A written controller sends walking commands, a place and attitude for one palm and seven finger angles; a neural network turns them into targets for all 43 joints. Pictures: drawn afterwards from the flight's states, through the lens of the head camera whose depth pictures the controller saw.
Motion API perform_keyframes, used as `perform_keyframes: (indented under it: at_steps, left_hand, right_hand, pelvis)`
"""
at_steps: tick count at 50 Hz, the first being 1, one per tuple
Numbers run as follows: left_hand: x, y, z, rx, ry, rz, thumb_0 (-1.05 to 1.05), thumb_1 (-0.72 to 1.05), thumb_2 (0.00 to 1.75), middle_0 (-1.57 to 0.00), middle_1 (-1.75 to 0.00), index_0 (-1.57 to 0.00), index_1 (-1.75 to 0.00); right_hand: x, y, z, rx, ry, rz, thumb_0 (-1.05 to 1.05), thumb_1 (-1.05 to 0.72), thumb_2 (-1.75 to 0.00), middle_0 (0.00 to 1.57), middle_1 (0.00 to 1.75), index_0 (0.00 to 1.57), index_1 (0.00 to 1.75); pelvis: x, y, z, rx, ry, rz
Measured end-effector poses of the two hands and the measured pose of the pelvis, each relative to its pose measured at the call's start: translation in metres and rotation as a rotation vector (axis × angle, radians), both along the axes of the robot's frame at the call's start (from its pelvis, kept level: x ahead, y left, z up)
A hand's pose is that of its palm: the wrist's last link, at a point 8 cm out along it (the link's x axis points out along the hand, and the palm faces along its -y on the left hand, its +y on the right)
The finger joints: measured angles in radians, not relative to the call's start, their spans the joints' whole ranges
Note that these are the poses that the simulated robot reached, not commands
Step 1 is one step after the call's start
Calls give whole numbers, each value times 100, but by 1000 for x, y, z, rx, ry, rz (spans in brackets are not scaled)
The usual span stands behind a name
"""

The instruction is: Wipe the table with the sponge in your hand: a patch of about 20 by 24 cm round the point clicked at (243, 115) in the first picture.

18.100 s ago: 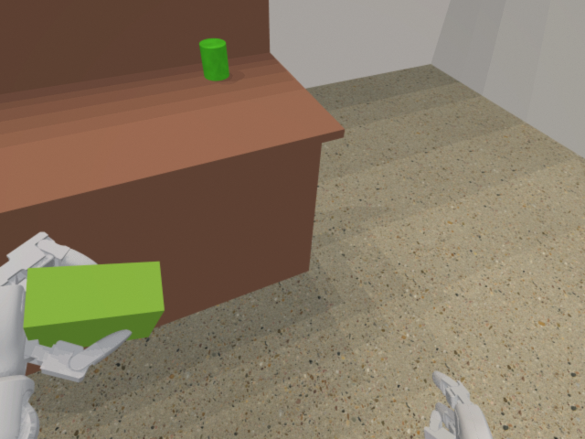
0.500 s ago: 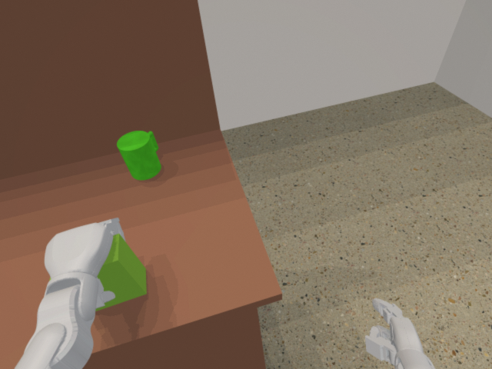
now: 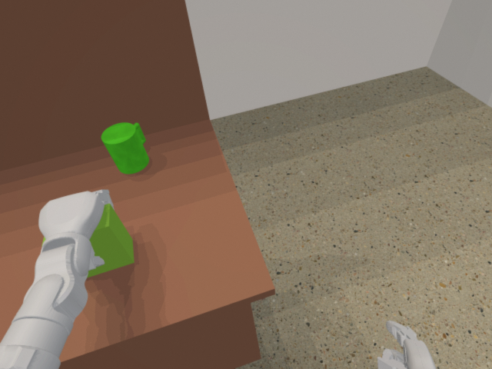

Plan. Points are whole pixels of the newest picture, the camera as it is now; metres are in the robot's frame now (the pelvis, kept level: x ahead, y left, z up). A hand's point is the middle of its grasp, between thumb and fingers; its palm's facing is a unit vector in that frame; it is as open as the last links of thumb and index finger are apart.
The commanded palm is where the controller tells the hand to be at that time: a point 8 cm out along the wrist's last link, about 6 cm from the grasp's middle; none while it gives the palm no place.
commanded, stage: wipe forward along the first lane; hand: left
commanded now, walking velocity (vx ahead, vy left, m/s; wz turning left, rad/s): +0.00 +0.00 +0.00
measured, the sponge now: (97, 248) +0.29 +0.31 +0.02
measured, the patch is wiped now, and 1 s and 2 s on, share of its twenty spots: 0.30 0.40 0.50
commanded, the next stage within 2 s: slide across to the middle lane in 0.80 s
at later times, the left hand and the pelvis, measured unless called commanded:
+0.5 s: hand (92, 208) +0.35 +0.33 +0.06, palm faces -0.09 -0.01 -1.00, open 9.8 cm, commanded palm +0.33 +0.33 +0.09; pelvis +0.01 +0.01 +0.00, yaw +1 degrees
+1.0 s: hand (93, 189) +0.40 +0.36 +0.06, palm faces -0.13 +0.01 -0.99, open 9.8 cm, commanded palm +0.38 +0.34 +0.11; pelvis +0.01 +0.03 +0.00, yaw +0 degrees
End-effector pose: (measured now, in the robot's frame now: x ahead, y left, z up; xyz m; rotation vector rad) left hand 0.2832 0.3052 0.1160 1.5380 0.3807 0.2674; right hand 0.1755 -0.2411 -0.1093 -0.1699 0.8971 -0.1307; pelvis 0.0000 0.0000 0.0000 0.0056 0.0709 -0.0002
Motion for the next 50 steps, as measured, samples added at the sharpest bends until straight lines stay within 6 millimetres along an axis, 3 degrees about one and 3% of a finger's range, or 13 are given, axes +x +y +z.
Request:
perform_keyframes:
  at_steps: [13,32,50]
  left_hand:
    - [27,10,-1,1,18,-16,1,-48,106,-78,-136,-76,-135]
    - [66,26,0,7,29,-26,1,-48,107,-78,-136,-77,-135]
    - [102,42,0,24,57,-44,1,-49,107,-78,-136,-77,-135]
  right_hand:
    - [-12,-4,-3,-11,49,-26,1,-90,-90,20,30,20,30]
    - [-24,9,-7,-14,124,-36,1,-90,-90,20,30,20,30]
    - [-55,5,-12,-40,229,-90,1,-90,-90,20,30,20,30]
  pelvis:
    - [4,6,-1,-6,30,2]
    - [9,18,-1,-14,67,9]
    - [14,28,-2,-23,102,3]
